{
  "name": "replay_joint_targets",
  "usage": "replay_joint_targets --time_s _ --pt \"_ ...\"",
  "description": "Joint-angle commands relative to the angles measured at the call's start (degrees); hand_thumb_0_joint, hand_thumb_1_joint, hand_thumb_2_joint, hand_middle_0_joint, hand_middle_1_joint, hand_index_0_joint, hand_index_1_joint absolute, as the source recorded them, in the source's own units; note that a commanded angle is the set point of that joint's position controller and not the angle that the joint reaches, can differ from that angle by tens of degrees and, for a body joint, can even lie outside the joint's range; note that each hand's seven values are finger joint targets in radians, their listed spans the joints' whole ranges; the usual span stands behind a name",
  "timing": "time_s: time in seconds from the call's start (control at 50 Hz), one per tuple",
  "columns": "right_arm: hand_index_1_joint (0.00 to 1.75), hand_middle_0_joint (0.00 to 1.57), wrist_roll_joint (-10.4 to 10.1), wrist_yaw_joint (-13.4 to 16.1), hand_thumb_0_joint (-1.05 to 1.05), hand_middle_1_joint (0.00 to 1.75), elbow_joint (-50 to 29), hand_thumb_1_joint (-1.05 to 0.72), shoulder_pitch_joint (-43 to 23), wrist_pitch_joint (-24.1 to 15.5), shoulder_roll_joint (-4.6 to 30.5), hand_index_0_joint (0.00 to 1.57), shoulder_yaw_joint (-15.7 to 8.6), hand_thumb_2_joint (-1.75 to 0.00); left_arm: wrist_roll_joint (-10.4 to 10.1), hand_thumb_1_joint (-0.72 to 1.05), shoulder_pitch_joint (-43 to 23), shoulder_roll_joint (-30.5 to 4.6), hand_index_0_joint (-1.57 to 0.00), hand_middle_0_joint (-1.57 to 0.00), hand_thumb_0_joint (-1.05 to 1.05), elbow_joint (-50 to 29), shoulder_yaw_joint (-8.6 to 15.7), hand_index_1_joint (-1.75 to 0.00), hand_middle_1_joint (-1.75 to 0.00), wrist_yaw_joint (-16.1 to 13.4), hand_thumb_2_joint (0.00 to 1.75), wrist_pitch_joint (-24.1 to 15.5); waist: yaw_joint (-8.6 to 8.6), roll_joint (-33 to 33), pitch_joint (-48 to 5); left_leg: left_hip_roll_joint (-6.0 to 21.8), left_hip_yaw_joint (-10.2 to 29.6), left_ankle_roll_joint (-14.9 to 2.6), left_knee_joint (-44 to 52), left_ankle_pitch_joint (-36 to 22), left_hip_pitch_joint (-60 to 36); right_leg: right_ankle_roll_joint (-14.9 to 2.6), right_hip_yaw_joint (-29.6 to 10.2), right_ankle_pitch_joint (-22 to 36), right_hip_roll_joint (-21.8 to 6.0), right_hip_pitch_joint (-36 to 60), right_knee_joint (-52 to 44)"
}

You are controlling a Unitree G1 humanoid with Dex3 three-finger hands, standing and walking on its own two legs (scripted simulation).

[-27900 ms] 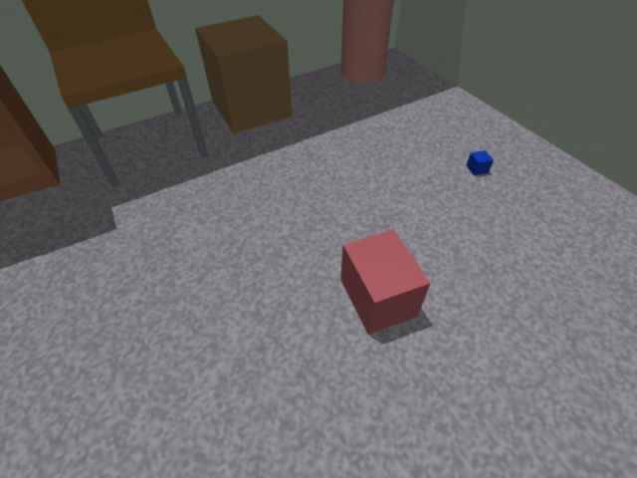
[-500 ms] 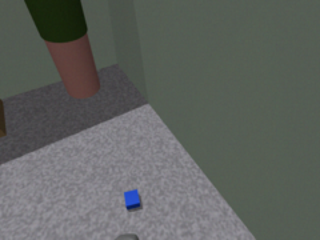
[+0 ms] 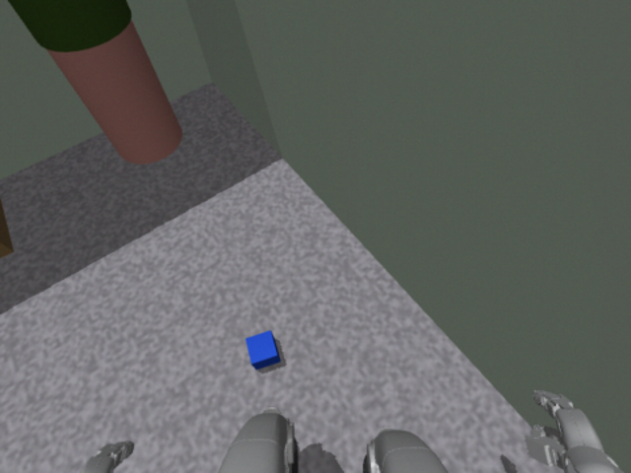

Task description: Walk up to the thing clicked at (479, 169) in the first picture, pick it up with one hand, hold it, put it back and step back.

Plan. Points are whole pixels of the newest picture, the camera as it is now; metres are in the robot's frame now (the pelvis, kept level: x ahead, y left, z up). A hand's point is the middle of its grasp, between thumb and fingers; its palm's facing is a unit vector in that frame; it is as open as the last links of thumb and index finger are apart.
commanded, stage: walk up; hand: left
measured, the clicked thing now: (263, 350) +0.43 +0.21 -0.71
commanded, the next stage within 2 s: stand in 1.26 s
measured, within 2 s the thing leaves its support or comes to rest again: neither
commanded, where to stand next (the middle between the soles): +0.04 -0.01 m, yaw -2 degrees
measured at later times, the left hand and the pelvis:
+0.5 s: hand out of the picture +0.00 +0.29 -0.12, palm faces +0.06 -0.93 -0.37, open 7.4 cm; pelvis -0.03 +0.00 +0.02, yaw +4 degrees
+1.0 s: hand out of the picture +0.07 +0.30 -0.13, palm faces +0.01 -0.91 -0.41, open 7.4 cm; pelvis -0.02 +0.03 +0.00, yaw +0 degrees
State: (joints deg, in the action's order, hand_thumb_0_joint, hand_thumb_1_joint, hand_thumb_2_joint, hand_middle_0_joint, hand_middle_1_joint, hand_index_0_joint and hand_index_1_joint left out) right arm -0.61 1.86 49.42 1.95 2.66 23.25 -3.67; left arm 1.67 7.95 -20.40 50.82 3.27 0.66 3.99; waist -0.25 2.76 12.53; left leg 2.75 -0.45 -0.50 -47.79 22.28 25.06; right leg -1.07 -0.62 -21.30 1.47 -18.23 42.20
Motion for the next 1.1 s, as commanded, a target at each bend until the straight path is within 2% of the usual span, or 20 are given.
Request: replay_joint_targets --time_s 0.0,0.06,0.12,0.16,0.24,0.32,0.34,0.36,0.38,0.46,0.62,0.66,0.7,0.84,0.92,0.94,0.96,0.98,1.04,1.08 --pt "0.30 0.20 0.01 1.48 0.00 0.30 -3.86 -0.90 3.72 -0.32 10.65 0.20 -2.73 -0.90 0.75 0.90 -0.25 -18.15 -0.20 -0.20 0.00 -7.89 4.78 -0.30 -0.30 -0.90 0.90 -1.52 1.79 -15.89 -12.27 -7.17 7.89 0.17 -24.49 15.91 -1.81 -16.05 -22.87 40.70 -20.69 -3.19 -17.91" --pt "0.30 0.20 -0.46 0.67 0.00 0.30 -2.43 -0.90 6.91 -0.98 9.32 0.20 -1.88 -0.90 0.73 0.90 -1.08 -13.54 -0.20 -0.20 0.00 -8.41 4.07 -0.30 -0.30 -1.96 0.90 -2.57 1.57 -11.12 -16.63 -9.51 8.38 0.67 -25.16 7.98 2.31 -11.13 -12.77 31.28 -12.55 8.11 -14.20" --pt "0.30 0.20 0.56 -0.89 0.00 0.30 -2.02 -0.90 7.92 -2.89 11.16 0.20 -1.52 -0.90 1.14 0.90 5.47 -12.90 -0.20 -0.20 0.00 -8.14 4.25 -0.30 -0.30 -1.31 0.90 -4.55 5.01 -11.00 -21.66 -6.54 4.97 1.60 -10.85 5.18 9.00 -11.60 -18.25 -6.70 -12.19 24.60 -20.97" --pt "0.30 0.20 1.41 -2.08 0.00 0.30 -3.44 -0.90 7.36 -3.80 12.15 0.20 -1.79 -0.90 0.99 0.90 9.64 -16.09 -0.20 -0.20 0.00 -8.14 5.57 -0.30 -0.30 -0.33 0.90 -5.22 6.54 -13.13 -20.47 -4.82 4.91 1.26 -2.65 8.32 11.41 -13.74 -25.07 -16.20 -16.77 29.56 -23.32" --pt "0.30 0.20 2.77 -3.13 0.00 0.30 -3.43 -0.90 7.58 -4.75 10.94 0.20 -2.00 -0.90 0.42 0.90 11.41 -18.63 -0.20 -0.20 0.00 -7.08 5.94 -0.30 -0.30 0.49 0.90 -5.54 5.02 -11.85 -10.08 -2.71 3.40 -1.63 11.42 12.51 1.79 -11.90 -21.29 -10.80 -17.65 16.48 -26.50" --pt "0.30 0.20 2.47 -3.69 0.00 0.30 1.90 -0.90 22.85 -5.40 9.91 0.20 -3.70 -0.90 0.39 0.90 -0.20 -15.62 -0.20 -0.20 0.00 -10.15 4.18 -0.30 -0.30 1.21 0.90 -5.36 -5.87 -6.96 -9.04 -5.09 -1.28 -4.62 25.89 -5.56 -29.16 -4.55 -6.49 -17.22 -8.65 -12.44 -20.43" --pt "0.30 0.20 3.26 -3.08 0.00 0.30 2.22 -0.90 24.44 -5.42 12.49 0.20 -4.32 -0.90 0.11 0.90 -1.00 -11.07 -0.20 -0.20 0.00 -11.20 2.80 -0.30 -0.30 0.99 0.90 -5.17 -6.40 4.96 -7.55 0.91 11.61 -5.58 30.43 4.88 -32.43 -1.69 -1.27 -16.59 -3.28 -23.13 -7.04" --pt "0.30 0.20 3.94 -2.45 0.00 0.30 -0.11 -0.90 21.38 -5.52 16.20 0.20 -4.47 -0.90 -0.49 0.90 -1.65 -9.44 -0.20 -0.20 0.00 -11.72 2.61 -0.30 -0.30 0.78 0.90 -5.01 -5.07 10.35 -5.77 15.59 34.40 -8.63 39.49 25.78 -23.79 0.16 1.13 -10.22 2.55 -26.97 5.70" --pt "0.30 0.20 2.98 -2.31 0.00 0.30 -1.98 -0.90 16.57 -5.74 19.01 0.20 -4.78 -0.90 0.11 0.90 -0.25 -15.16 -0.20 -0.20 0.00 -9.49 4.23 -0.30 -0.30 0.37 0.90 -4.88 -3.57 5.10 0.49 20.23 36.54 -13.13 42.26 32.47 -9.94 -0.37 -5.71 -7.30 -1.62 -21.04 12.61" --pt "0.30 0.20 2.36 -2.11 0.00 0.30 -4.18 -0.90 10.55 -6.93 13.04 0.20 -2.44 -0.90 -0.80 0.90 9.87 -13.47 -0.20 -0.20 0.00 -3.70 3.30 -0.30 -0.30 1.49 0.90 -5.47 0.66 3.83 -2.61 10.54 16.23 -9.49 37.73 10.82 -10.81 -0.08 -5.51 -0.30 -1.20 -11.51 9.33" --pt "0.30 0.20 2.29 -3.15 0.00 0.30 -5.77 -0.90 10.04 -2.33 10.69 0.20 -1.94 -0.90 -1.12 0.90 12.40 -13.08 -0.20 -0.20 0.00 -0.15 2.72 -0.30 -0.30 -1.62 0.90 -7.64 1.40 3.68 -8.29 4.96 3.87 -7.89 16.77 -9.42 -5.36 0.88 1.73 11.40 -0.22 9.99 -15.82" --pt "0.30 0.20 1.16 -3.07 0.00 0.30 -6.20 -0.90 13.68 -1.51 6.45 0.20 -0.66 -0.90 -0.17 0.90 12.66 -18.41 -0.20 -0.20 0.00 -0.40 3.68 -0.30 -0.30 -2.78 0.90 -8.50 1.07 -10.35 -11.84 -1.20 0.49 -3.35 2.57 -0.04 -1.47 -2.45 -17.26 18.04 -12.30 13.07 -22.38" --pt "0.30 0.20 1.53 -2.34 0.00 0.30 -4.94 -0.90 15.06 0.08 10.24 0.20 -2.08 -0.90 -0.12 0.90 7.70 -21.96 -0.20 -0.20 0.00 -2.06 3.67 -0.30 -0.30 -3.34 0.90 -8.17 0.19 -9.96 -10.43 -1.65 6.41 -1.63 -7.10 12.58 -4.34 -11.65 -32.18 4.19 -23.01 1.74 -26.34" --pt "0.30 0.20 0.55 -2.41 0.00 0.30 -0.17 -0.90 14.61 -1.43 8.58 0.20 -1.70 -0.90 0.40 0.90 2.63 -15.71 -0.20 -0.20 0.00 -2.97 2.17 -0.30 -0.30 -2.38 0.90 -7.23 0.39 -15.61 -15.40 -1.87 2.24 -0.43 5.25 6.74 -7.57 -8.88 -12.90 10.35 -12.55 3.38 -18.28" --pt "0.30 0.20 1.60 -0.38 0.00 0.30 3.18 -0.90 17.20 -4.29 10.34 0.20 -2.18 -0.90 -1.04 0.90 0.18 -12.71 -0.20 -0.20 0.00 -4.51 1.73 -0.30 -0.30 -1.30 0.90 -3.54 -1.03 -13.80 -15.63 -2.84 0.18 0.18 21.66 -15.29 -15.76 -5.42 -6.47 20.97 -7.28 -1.19 -2.15" --pt "0.30 0.20 2.27 0.28 0.00 0.30 2.66 -0.90 16.38 -4.81 14.09 0.20 -2.99 -0.90 -1.36 0.90 0.58 -10.82 -0.20 -0.20 0.00 -5.25 1.57 -0.30 -0.30 -1.11 0.90 -2.81 -0.50 -6.53 -14.05 4.87 10.38 -2.26 23.90 -19.47 -15.65 -3.12 -5.91 16.35 -3.03 -6.31 3.86" --pt "0.30 0.20 1.63 0.56 0.00 0.30 1.35 -0.90 12.53 -4.77 19.74 0.20 -3.88 -0.90 -1.18 0.90 -0.51 -11.80 -0.20 -0.20 0.00 -5.31 2.24 -0.30 -0.30 -1.42 0.90 -2.19 -0.18 4.27 -11.73 18.98 27.27 -10.67 27.74 -22.04 -10.21 -0.44 -2.53 -3.64 0.76 -9.58 9.67" --pt "0.30 0.20 1.41 0.70 0.00 0.30 0.49 -0.90 10.20 -5.08 20.94 0.20 -4.46 -0.90 -0.59 0.90 -2.49 -14.85 -0.20 -0.20 0.00 -4.77 3.45 -0.30 -0.30 -1.84 0.90 -1.53 -1.27 4.23 -9.03 24.23 32.71 -17.57 29.08 -23.81 -5.68 0.38 -7.80 -11.27 -1.27 -8.50 18.15" --pt "0.30 0.20 2.02 1.53 0.00 0.30 -0.63 -0.90 6.49 -5.59 15.88 0.20 -2.95 -0.90 -1.76 0.90 0.22 -13.31 -0.20 -0.20 0.00 -3.47 3.29 -0.30 -0.30 -1.28 0.90 -1.51 2.13 3.27 -7.96 15.36 15.17 -13.88 19.88 -42.71 -11.24 -1.13 -9.41 -9.29 -0.26 -12.01 23.16" --pt "0.30 0.20 2.06 1.46 0.00 0.30 0.72 -0.90 10.74 -6.33 15.21 0.20 -3.21 -0.90 -1.89 0.90 0.65 -12.75 -0.20 -0.20 0.00 -3.74 3.19 -0.30 -0.30 -0.61 0.90 -2.11 0.70 5.45 -12.40 12.37 11.21 -10.66 17.43 -40.48 -18.92 -0.99 -6.43 -7.02 -1.62 -11.83 14.50"
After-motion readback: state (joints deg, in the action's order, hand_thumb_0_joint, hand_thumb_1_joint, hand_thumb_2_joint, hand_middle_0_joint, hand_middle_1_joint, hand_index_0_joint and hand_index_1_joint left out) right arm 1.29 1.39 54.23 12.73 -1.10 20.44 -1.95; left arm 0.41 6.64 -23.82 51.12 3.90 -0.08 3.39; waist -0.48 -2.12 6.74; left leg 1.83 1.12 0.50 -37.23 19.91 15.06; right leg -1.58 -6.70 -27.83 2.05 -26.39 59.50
